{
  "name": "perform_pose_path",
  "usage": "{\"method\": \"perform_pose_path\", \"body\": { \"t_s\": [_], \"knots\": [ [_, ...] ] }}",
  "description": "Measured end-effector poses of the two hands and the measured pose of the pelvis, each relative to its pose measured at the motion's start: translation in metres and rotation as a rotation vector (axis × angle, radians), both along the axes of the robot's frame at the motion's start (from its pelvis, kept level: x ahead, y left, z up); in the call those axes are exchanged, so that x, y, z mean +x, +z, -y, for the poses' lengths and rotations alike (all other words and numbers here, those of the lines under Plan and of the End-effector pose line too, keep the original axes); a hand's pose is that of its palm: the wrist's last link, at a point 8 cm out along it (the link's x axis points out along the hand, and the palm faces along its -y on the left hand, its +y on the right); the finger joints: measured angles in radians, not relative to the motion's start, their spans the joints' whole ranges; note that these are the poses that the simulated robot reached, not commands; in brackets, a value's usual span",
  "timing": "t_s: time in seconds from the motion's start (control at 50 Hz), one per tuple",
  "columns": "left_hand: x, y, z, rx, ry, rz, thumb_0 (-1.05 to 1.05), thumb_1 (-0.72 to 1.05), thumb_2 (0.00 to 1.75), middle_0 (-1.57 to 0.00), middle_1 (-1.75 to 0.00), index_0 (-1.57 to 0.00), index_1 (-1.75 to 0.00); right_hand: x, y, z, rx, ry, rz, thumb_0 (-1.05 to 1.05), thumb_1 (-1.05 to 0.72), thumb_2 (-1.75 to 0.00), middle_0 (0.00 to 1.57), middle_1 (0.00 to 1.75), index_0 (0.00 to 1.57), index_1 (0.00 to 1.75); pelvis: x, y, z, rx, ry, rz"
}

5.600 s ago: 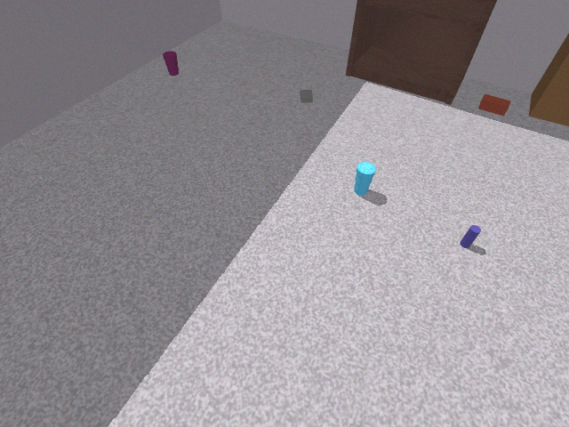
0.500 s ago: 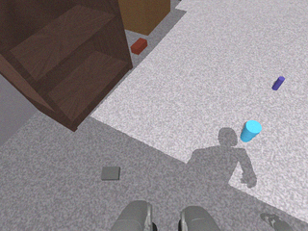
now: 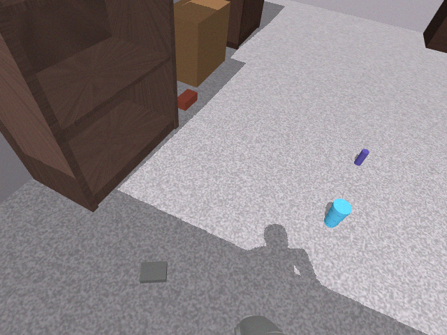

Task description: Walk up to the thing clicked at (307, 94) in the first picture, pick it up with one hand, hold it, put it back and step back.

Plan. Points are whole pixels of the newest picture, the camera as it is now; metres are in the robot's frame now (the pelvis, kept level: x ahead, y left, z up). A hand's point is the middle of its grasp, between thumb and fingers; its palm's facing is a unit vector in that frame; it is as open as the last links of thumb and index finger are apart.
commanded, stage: walk up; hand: left
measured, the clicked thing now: (153, 272) +0.50 +0.21 -0.74
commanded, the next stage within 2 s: none
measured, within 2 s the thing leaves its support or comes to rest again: neither
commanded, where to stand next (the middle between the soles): +0.11 -0.06 m, yaw +0 degrees
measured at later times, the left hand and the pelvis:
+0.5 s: hand (107, 318) +0.20 +0.21 -0.14, palm faces -0.10 -0.92 -0.37, open 7.4 cm; pelvis +0.05 -0.04 -0.01, yaw -4 degrees
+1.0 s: hand out of the picture +0.14 +0.20 -0.14, palm faces -0.06 -0.94 -0.33, open 7.4 cm; pelvis +0.04 -0.04 +0.02, yaw -3 degrees
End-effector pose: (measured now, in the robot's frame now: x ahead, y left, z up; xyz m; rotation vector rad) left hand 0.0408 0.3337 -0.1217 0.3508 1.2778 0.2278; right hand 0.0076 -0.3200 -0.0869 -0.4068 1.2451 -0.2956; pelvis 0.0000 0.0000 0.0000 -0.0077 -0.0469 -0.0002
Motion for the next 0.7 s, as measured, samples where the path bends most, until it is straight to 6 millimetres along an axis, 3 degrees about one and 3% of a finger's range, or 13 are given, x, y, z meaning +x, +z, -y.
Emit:
{"method": "perform_pose_path", "body": {
  "t_s": [0.1, 0.2, 0.26, 0.32, 0.42, 0.54, 0.7],
  "knots": [
    [0.027, -0.001, 0.02, -0.043, -0.051, -0.025, 0.01, 0.9, 0.9, -0.2, -0.3, -0.2, -0.3, -0.008, 0.015, 0.016, -0.043, -0.036, -0.03, 0.01, -0.9, -0.9, 0.21, 0.3, 0.21, 0.3, 0.011, 0.006, 0.004, -0.004, -0.029, -0.013],
    [0.083, 0.001, 0.049, -0.054, -0.122, 0.045, 0.01, 0.9, 0.9, -0.2, -0.3, -0.2, -0.3, -0.011, 0.009, 0.039, -0.047, -0.059, -0.069, 0.0, -0.9, -0.9, 0.2, 0.3, 0.21, 0.3, 0.021, 0.003, 0.021, -0.003, -0.049, -0.022],
    [0.114, 0.003, 0.068, -0.044, -0.155, 0.123, 0.01, 0.9, 0.9, -0.2, -0.3, -0.2, -0.3, -0.003, -0.006, 0.052, -0.029, -0.071, -0.077, 0.0, -0.9, -0.9, 0.2, 0.3, 0.21, 0.3, 0.026, -0.005, 0.033, -0.017, -0.05, -0.011],
    [0.131, 0.013, 0.082, -0.047, -0.166, 0.182, 0.0, 0.9, 0.9, -0.21, -0.3, -0.2, -0.3, 0.017, -0.012, 0.053, -0.003, -0.08, -0.043, 0.01, -0.9, -0.9, 0.2, 0.3, 0.2, 0.3, 0.032, -0.002, 0.04, 0.005, -0.062, 0.005],
    [0.143, 0.026, 0.087, -0.03, -0.178, 0.2, 0.0, 0.9, 0.9, -0.21, -0.3, -0.2, -0.3, 0.056, -0.016, 0.045, 0.047, -0.042, 0.048, 0.01, -0.9, -0.9, 0.2, 0.3, 0.2, 0.3, 0.044, 0.003, 0.04, 0.011, -0.068, 0.0],
    [0.151, 0.013, 0.075, -0.02, -0.135, 0.193, 0.0, 0.9, 0.9, -0.21, -0.3, -0.2, -0.3, 0.081, -0.029, 0.03, 0.066, -0.02, 0.074, 0.0, -0.9, -0.9, 0.2, 0.3, 0.2, 0.3, 0.052, -0.008, 0.036, 0.024, -0.068, 0.009],
    [0.123, 0.01, 0.077, -0.013, -0.095, 0.101, 0.0, 0.9, 0.9, -0.2, -0.3, -0.2, -0.3, 0.109, -0.026, 0.03, 0.103, 0.008, 0.077, 0.0, -0.9, -0.9, 0.2, 0.3, 0.21, 0.3, 0.049, 0.0, 0.046, 0.012, -0.057, -0.011]
  ]
}}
